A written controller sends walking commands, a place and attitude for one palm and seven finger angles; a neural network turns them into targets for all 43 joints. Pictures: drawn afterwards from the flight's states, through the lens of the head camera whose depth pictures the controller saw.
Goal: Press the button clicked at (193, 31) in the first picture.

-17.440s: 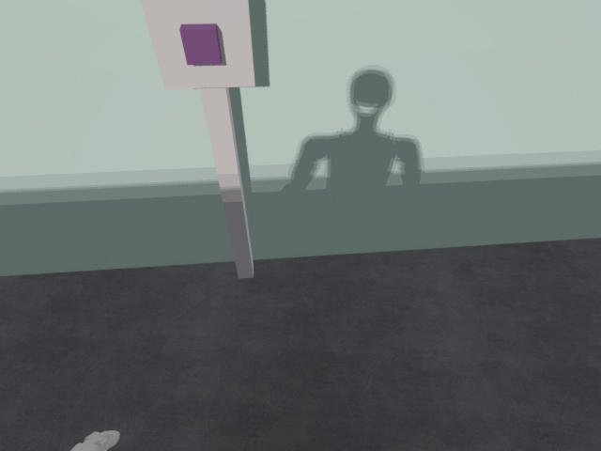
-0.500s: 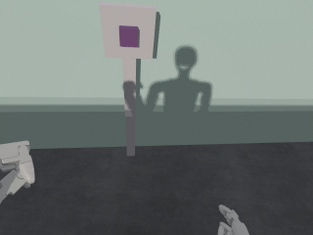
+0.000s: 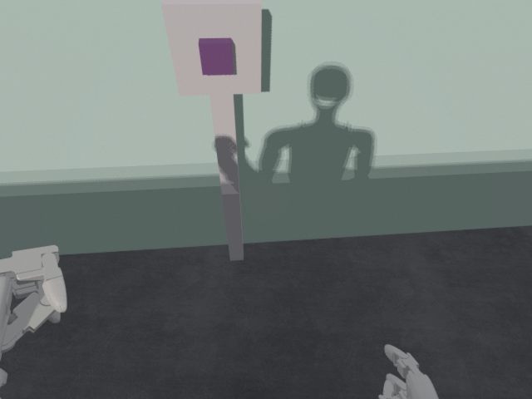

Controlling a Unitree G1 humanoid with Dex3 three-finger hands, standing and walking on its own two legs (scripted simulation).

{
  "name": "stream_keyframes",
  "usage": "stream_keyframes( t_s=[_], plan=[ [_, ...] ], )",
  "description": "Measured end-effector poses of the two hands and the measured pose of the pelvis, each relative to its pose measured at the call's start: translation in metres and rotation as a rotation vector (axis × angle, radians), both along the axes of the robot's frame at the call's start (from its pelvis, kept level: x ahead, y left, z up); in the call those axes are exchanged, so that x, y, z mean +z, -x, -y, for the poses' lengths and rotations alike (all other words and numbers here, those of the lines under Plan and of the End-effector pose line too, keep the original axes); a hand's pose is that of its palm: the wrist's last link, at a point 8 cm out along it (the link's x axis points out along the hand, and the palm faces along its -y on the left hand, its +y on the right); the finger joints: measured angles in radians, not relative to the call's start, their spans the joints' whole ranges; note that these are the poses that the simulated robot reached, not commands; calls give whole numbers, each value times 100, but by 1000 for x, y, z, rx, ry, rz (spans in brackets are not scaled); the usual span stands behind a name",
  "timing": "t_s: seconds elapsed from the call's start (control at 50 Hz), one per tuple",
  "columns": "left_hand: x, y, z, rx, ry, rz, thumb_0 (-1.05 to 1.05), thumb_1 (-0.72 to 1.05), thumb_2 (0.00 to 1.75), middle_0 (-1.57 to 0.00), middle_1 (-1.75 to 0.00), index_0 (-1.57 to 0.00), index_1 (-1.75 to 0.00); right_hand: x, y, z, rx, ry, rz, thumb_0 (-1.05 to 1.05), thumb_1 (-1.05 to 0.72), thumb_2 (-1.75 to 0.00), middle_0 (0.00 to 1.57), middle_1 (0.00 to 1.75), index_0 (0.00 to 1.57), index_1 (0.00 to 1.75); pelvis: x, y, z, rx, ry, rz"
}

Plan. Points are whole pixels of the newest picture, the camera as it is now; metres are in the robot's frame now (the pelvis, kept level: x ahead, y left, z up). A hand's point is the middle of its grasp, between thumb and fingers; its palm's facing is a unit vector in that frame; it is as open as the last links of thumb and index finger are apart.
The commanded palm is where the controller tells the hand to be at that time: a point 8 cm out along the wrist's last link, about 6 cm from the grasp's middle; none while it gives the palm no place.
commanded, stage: let the arm hang, fingers relaxed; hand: left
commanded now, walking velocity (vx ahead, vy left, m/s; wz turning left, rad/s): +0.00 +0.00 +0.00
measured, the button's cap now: (216, 56) +0.75 +0.15 +0.16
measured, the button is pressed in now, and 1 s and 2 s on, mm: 0 0 0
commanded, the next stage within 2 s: stand and wait in 1.08 s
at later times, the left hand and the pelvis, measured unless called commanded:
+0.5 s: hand out of the picture -0.04 +0.17 -0.17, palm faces +0.05 -0.97 -0.23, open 4.9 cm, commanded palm none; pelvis +0.00 -0.02 +0.00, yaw +2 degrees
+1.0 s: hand out of the picture -0.01 +0.13 -0.17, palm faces +0.06 -0.98 -0.16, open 7.3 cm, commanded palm none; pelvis +0.00 -0.03 +0.00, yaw +1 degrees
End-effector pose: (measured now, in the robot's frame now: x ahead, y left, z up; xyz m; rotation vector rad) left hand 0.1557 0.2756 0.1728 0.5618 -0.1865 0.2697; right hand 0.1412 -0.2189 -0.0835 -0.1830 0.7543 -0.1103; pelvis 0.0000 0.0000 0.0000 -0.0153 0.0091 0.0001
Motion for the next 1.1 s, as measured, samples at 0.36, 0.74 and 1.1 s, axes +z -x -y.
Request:
stream_keyframes(
  t_s=[0.36,0.74,1.1],
  plan=[
    [-318,141,50,345,529,-1425,1,90,90,-87,-112,-89,-107,-48,106,41,-56,55,-570,1,-91,-90,20,30,20,30,-1,-3,18,37,-7,30],
    [-311,192,80,409,564,-1550,0,90,90,-28,-40,-28,-39,-69,161,-1,-93,-99,-699,0,-91,-90,20,30,20,30,4,-2,21,18,-15,61],
    [-316,172,96,371,585,-1525,0,91,90,-20,-30,-20,-30,-65,178,4,-137,-93,-738,0,-91,-90,20,30,20,30,3,-6,26,13,-18,52]
  ],
)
